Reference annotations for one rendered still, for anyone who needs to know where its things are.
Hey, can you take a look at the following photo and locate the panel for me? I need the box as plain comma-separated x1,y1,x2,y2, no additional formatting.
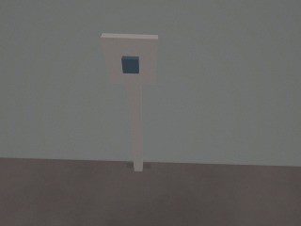
101,33,158,171

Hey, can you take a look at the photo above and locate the button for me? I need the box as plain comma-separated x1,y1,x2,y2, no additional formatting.
121,56,139,74

